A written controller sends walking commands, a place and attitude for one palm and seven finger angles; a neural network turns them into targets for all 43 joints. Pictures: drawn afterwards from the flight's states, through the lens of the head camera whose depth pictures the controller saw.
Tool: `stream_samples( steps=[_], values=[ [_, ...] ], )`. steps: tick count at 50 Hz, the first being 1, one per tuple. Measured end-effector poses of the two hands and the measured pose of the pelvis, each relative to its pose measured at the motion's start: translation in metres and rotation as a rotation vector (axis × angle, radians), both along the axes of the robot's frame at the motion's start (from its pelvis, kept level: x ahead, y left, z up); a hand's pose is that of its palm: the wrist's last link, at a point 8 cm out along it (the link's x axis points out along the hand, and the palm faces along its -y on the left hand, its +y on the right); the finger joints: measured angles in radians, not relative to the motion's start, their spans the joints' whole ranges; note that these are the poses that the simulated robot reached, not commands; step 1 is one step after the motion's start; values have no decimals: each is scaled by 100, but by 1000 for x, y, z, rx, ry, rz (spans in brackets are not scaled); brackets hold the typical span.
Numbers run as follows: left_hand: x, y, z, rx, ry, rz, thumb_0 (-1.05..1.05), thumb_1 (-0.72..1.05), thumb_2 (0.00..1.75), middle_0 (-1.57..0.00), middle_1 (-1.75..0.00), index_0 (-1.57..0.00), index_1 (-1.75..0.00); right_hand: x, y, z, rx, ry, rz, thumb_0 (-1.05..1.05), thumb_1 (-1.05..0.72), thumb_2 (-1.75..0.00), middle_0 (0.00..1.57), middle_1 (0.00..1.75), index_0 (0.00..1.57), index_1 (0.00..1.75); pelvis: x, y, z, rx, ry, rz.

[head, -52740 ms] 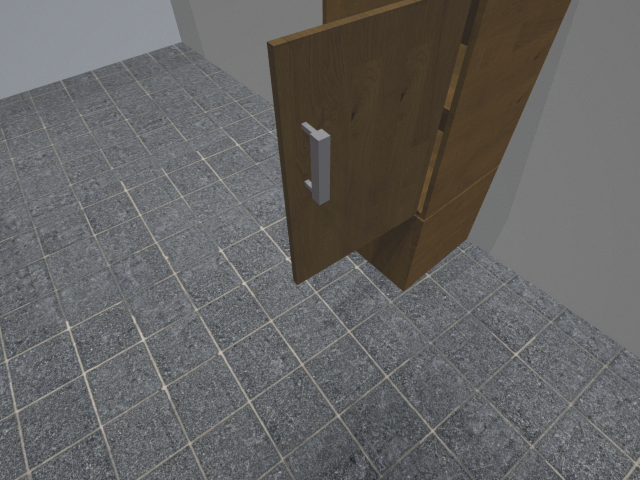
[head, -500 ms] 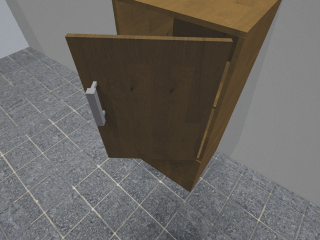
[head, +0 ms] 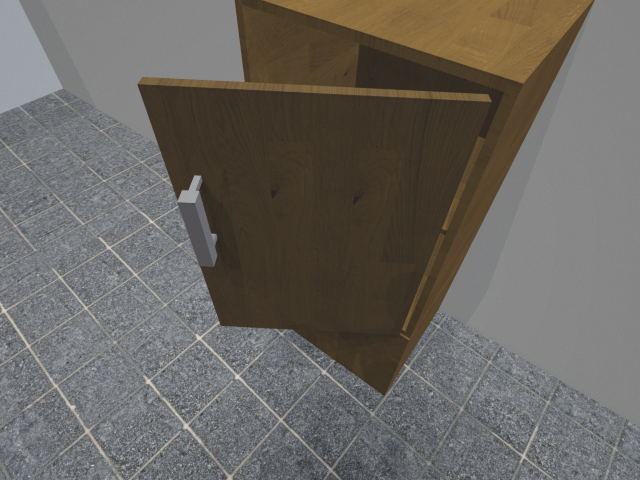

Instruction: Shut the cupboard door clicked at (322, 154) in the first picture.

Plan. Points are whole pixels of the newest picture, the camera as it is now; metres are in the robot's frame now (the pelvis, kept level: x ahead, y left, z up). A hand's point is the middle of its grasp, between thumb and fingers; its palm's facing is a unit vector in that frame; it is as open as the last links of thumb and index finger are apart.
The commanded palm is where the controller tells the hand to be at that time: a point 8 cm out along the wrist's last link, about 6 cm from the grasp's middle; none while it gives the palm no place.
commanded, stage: raise the hand and make a fist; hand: left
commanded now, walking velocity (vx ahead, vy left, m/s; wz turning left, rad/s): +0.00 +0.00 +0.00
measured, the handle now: (202, 221) +0.46 +0.22 +0.04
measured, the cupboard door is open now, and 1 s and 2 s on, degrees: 34 34 34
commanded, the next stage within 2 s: none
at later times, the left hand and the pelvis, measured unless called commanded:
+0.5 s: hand (187, 475) +0.14 +0.17 -0.06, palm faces +0.05 -1.00 -0.01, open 6.3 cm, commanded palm +0.12 +0.23 -0.05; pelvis -0.03 -0.02 -0.10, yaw +2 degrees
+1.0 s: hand (163, 422) +0.18 +0.20 -0.01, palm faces +0.04 -1.00 -0.04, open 3.9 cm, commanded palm +0.15 +0.25 -0.01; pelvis -0.01 +0.00 -0.07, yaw +3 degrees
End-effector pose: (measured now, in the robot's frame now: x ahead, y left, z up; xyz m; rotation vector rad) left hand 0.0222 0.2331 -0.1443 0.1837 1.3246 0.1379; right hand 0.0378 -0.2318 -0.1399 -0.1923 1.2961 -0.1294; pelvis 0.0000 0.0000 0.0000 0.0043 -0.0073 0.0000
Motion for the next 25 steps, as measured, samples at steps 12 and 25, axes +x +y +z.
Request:
stream_samples(
  steps=[12, 25],
  values=[
    [110, 21, 106, 80, -808, 100, 2, 91, 90, -22, -32, -22, -32, 53, -12, 17, -33, -421, 27, 1, -91, -90, 21, 30, 21, 30, -1, -1, -16, 24, -1, 61],
    [95, -9, 82, -149, -1219, -89, 1, 90, 90, -40, -51, -40, -51, 148, -28, 6, -16, -812, 153, 1, -90, -90, 20, 30, 20, 30, -29, -24, -96, 19, 199, 38]
  ],
)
